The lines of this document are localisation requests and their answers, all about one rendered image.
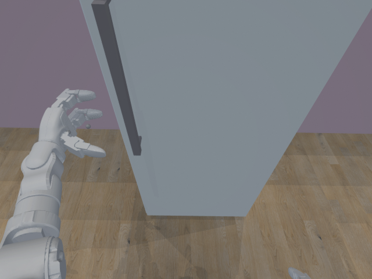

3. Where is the robot left upper arm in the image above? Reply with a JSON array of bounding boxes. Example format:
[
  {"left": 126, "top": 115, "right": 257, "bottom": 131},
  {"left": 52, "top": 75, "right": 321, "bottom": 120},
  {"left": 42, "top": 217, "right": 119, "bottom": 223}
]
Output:
[{"left": 0, "top": 236, "right": 66, "bottom": 279}]

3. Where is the left robot forearm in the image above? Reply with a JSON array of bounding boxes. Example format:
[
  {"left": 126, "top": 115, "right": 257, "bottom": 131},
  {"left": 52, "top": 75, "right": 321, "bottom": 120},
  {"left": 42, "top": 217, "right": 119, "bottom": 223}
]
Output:
[{"left": 0, "top": 141, "right": 66, "bottom": 249}]

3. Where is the fridge door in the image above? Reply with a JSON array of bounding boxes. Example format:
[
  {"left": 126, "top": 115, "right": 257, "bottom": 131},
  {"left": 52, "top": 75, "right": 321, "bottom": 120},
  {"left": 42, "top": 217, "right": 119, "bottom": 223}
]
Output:
[{"left": 80, "top": 0, "right": 372, "bottom": 217}]

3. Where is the handle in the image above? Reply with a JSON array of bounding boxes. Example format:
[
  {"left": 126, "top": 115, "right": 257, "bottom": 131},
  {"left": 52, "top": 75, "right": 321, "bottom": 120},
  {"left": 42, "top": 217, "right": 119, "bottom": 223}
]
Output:
[{"left": 91, "top": 0, "right": 142, "bottom": 156}]

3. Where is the robot left hand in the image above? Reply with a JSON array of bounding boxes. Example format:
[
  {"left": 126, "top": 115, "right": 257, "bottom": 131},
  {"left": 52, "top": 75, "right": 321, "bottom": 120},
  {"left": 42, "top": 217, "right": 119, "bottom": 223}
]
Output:
[{"left": 38, "top": 88, "right": 106, "bottom": 158}]

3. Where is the robot right hand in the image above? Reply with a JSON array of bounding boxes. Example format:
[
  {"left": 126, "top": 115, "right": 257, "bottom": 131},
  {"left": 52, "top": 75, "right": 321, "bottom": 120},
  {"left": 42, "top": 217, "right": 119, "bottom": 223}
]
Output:
[{"left": 288, "top": 267, "right": 311, "bottom": 279}]

